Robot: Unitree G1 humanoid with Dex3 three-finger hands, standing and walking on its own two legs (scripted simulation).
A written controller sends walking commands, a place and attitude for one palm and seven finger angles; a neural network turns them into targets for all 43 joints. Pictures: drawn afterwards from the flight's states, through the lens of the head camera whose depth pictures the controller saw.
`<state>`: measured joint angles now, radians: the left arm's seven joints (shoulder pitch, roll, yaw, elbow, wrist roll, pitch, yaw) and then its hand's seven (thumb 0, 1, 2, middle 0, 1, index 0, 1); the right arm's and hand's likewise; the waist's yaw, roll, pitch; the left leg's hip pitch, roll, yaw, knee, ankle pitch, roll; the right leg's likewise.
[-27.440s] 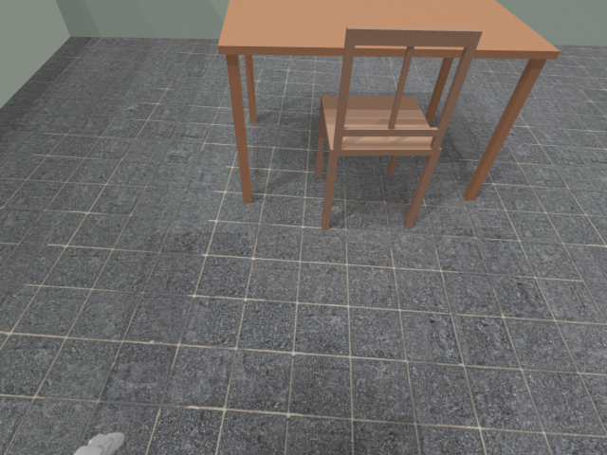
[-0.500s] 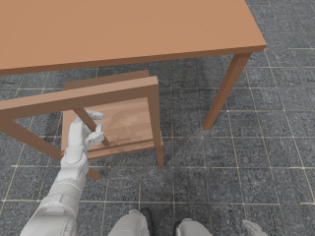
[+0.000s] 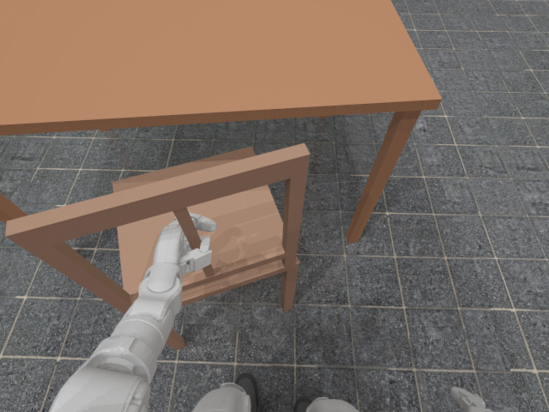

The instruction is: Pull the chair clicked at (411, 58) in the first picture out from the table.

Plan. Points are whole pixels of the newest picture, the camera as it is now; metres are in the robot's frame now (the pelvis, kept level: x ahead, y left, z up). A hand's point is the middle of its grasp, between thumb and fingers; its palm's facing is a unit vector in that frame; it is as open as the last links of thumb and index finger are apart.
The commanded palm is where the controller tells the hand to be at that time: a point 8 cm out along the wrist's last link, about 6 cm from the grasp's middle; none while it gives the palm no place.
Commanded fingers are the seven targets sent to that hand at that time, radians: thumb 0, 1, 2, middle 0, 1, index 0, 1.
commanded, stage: step backward, pulling the chair out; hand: left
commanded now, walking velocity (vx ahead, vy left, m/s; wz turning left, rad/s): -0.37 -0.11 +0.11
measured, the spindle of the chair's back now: (196, 245) +0.39 +0.14 -0.09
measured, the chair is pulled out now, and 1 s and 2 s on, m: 0.12 0.15 0.22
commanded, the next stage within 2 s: none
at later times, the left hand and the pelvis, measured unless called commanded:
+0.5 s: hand (208, 254) +0.36 +0.11 -0.06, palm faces +0.06 -0.98 -0.19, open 5.0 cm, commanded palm +0.35 +0.16 -0.06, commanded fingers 0.00 0.90 0.90 -0.50 -1.45 -0.50 -1.45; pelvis +0.00 -0.03 +0.00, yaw +0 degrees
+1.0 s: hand (205, 269) +0.33 +0.11 -0.06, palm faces -0.01 -0.98 -0.18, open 4.9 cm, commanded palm +0.32 +0.16 -0.05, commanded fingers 0.00 0.90 0.90 -0.50 -1.45 -0.50 -1.45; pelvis -0.03 -0.01 +0.00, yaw -2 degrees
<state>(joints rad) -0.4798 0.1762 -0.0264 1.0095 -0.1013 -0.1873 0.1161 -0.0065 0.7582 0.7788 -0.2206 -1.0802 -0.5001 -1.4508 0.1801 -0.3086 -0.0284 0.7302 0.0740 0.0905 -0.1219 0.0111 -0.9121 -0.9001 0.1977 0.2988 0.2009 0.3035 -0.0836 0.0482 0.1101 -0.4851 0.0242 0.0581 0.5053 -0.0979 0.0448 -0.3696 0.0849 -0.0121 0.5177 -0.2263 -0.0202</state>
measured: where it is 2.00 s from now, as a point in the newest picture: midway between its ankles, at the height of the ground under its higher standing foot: outside the picture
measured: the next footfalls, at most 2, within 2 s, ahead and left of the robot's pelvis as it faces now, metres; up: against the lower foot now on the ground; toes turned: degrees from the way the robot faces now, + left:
left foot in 0.60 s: +0.05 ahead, +0.10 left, +0.00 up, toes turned -1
left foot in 1.36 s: -0.13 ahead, +0.13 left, +0.00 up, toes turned +5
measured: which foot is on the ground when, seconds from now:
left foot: down 0.00-0.44, up 0.46-0.58, down 0.60-1.00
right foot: down 0.00-1.00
